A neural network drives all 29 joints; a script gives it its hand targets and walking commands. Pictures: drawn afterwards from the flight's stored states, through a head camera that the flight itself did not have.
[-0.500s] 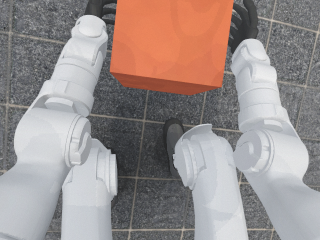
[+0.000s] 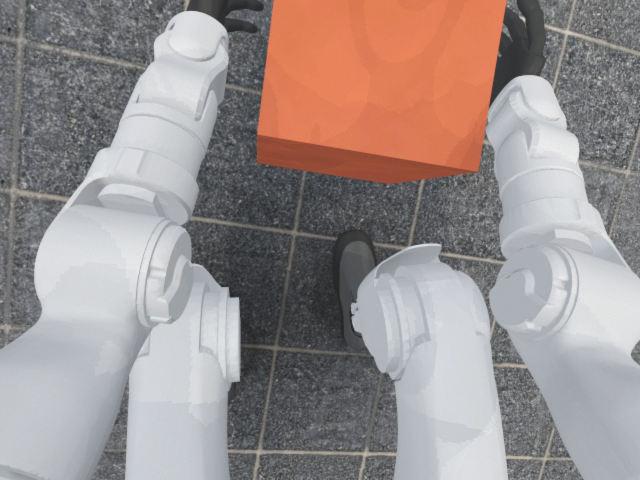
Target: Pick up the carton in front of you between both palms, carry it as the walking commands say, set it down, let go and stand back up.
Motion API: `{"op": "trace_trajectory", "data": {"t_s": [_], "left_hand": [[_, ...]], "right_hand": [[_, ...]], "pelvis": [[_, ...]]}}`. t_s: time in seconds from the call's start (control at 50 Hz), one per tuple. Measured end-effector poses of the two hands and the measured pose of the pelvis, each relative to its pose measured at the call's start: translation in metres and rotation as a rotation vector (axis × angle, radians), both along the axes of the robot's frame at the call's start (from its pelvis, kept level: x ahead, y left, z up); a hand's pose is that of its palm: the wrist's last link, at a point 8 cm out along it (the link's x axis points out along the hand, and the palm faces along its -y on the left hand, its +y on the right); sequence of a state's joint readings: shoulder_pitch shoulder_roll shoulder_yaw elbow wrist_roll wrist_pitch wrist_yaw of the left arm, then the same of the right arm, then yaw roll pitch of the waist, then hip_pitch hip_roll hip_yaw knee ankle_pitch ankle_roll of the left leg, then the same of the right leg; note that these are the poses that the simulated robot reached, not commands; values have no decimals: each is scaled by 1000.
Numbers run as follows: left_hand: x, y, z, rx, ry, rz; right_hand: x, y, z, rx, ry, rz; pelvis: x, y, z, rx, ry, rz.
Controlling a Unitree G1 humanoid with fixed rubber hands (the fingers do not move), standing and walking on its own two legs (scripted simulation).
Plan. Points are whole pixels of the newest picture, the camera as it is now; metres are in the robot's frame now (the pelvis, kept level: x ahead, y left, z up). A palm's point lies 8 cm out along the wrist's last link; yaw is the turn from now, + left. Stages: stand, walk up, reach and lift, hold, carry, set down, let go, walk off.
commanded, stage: set down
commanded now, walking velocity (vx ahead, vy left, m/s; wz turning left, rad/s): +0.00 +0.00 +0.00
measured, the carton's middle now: (354, 83) +0.50 -0.10 -0.24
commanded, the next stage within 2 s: let go in 1.40 s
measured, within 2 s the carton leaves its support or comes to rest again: rests again in 0.14 s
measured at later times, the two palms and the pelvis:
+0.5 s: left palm out of the picture +0.57 +0.09 -0.15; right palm (527, 100) +0.47 -0.27 -0.15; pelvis +0.00 -0.01 +0.01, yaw +0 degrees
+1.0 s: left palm out of the picture +0.57 +0.10 +0.01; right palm out of the picture +0.46 -0.27 +0.01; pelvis +0.02 -0.01 +0.12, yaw +1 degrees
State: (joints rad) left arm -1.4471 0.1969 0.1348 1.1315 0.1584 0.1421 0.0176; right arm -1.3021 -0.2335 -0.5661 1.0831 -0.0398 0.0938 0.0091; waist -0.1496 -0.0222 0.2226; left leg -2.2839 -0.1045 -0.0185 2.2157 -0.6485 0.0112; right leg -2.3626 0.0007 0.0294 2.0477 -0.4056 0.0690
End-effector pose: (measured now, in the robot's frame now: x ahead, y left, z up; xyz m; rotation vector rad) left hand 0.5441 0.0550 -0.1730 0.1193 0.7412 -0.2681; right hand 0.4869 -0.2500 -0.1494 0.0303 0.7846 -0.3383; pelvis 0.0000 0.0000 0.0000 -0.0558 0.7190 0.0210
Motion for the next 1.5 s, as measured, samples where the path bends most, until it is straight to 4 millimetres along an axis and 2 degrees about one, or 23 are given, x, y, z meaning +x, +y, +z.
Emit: {"op": "trace_trajectory", "data": {"t_s": [0.14,0.24,0.3,0.36,0.44,0.56,0.78,1.06,1.34,1.5], "left_hand": [[2,2,-5,17,-34,-6],[0,38,-21,83,-22,60],[1,53,-22,99,-26,72],[6,54,-15,90,-48,68],[16,43,2,65,-98,66],[23,32,45,81,-155,74],[25,38,127,98,-109,104],[27,48,202,91,-126,86],[28,50,294,93,-119,70],[22,55,333,101,-107,85]], "right_hand": [[-13,-2,-11,-8,30,-15],[-28,-14,-24,-40,59,-60],[-31,-21,-28,-45,48,-72],[-30,-24,-27,-44,25,-72],[-25,-26,-16,-41,-28,-71],[-21,-17,19,-21,-120,-67],[-31,-20,97,-21,-129,-79],[-29,-21,180,-37,-142,-71],[-35,-26,271,-27,-149,-72],[-39,-24,309,-32,-137,-35]], "pelvis": [[-1,-1,-1,-4,-21,-3],[-2,-4,1,-4,-28,-3],[-1,-6,3,-3,-27,0],[-1,-8,4,-2,-24,2],[-2,-11,5,2,-18,-3],[-2,-13,18,17,-15,-22],[5,-14,74,43,39,-33],[20,-13,140,40,107,-29],[36,-11,217,42,96,-32],[45,-15,256,49,67,-29]]}}
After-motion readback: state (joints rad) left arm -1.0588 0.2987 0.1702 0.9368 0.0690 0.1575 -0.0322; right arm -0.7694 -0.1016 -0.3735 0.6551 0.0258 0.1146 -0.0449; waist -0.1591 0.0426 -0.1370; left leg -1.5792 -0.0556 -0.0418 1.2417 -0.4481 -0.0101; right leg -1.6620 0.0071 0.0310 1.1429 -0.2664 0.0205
